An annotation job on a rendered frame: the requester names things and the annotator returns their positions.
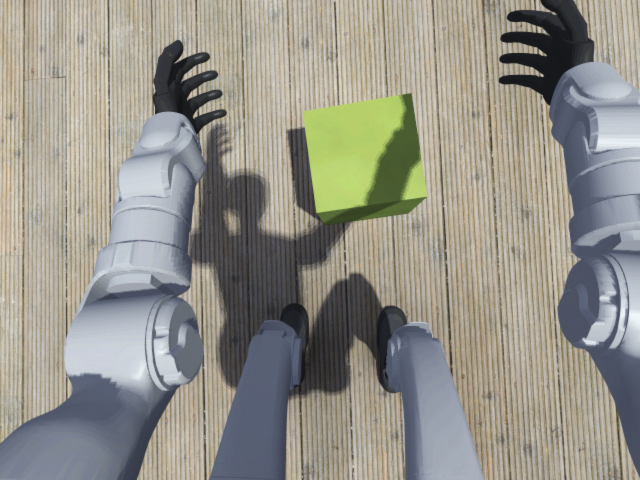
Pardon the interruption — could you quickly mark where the carton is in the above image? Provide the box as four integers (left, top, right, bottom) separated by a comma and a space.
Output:
303, 93, 427, 225

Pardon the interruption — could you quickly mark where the robot right hand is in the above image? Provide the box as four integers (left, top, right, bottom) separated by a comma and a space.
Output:
499, 0, 594, 106

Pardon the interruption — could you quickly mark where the robot left hand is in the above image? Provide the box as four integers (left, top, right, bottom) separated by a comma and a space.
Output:
152, 40, 227, 134

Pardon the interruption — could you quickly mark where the robot right shin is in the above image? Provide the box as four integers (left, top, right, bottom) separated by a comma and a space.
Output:
386, 322, 446, 375

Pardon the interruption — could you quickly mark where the right robot upper arm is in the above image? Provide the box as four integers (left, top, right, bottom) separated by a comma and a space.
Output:
557, 252, 640, 477

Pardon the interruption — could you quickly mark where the robot left foot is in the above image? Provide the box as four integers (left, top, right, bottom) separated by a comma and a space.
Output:
280, 303, 309, 388

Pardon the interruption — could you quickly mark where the left robot upper arm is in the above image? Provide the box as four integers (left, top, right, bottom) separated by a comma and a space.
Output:
0, 294, 204, 480

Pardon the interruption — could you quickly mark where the right robot forearm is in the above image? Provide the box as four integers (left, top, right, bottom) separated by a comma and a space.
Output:
549, 62, 640, 259

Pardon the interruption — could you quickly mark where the left robot forearm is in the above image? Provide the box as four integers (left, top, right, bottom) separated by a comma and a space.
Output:
64, 112, 206, 382

